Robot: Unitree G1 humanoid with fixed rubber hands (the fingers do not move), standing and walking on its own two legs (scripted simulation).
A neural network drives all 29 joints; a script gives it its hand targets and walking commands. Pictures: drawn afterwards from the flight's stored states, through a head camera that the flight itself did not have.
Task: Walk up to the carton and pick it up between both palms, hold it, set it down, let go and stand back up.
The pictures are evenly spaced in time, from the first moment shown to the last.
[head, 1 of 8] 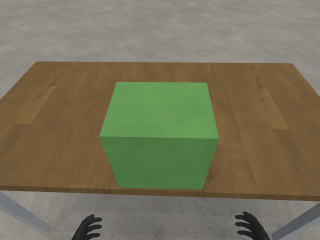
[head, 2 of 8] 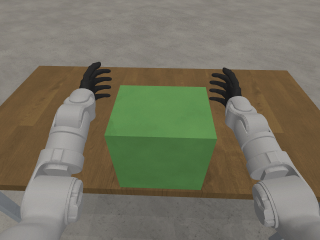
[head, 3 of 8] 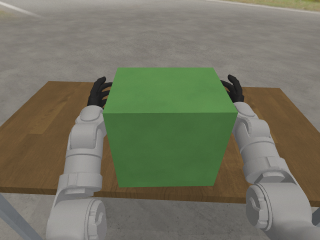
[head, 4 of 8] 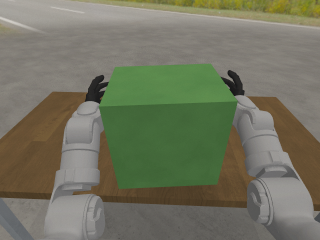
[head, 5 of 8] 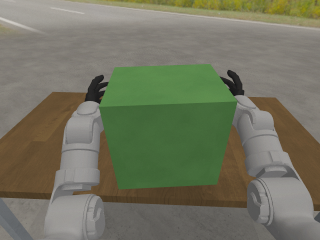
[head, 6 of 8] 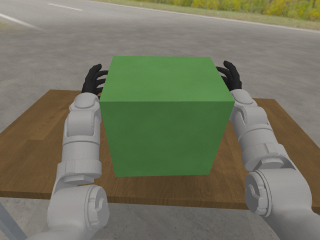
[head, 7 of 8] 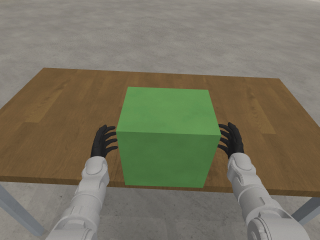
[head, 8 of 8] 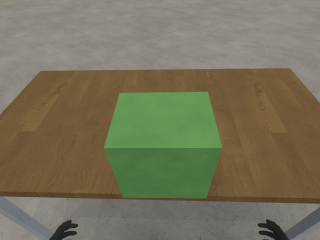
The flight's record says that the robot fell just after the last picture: no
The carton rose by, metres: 0.17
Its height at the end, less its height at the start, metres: +0.00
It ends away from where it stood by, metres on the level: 0.02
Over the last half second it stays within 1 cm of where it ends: yes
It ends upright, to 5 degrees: yes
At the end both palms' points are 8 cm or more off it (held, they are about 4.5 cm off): yes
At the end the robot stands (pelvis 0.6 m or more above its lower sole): yes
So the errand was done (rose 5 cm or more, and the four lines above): yes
